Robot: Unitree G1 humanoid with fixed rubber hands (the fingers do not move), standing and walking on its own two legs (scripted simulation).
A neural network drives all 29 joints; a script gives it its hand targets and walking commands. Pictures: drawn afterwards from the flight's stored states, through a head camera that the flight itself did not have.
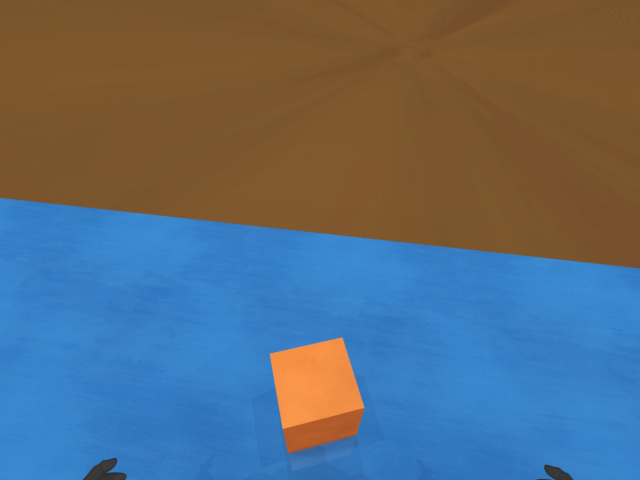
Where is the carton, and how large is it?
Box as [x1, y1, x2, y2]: [270, 338, 363, 453]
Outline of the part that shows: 342,338 337,338 270,354 281,422 288,453 356,434 363,410 363,405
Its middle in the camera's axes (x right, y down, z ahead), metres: -0.01 +0.45 +1.11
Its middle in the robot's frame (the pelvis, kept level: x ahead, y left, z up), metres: +0.45 +0.03 -0.66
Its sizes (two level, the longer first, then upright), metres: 0.210 0.200 0.250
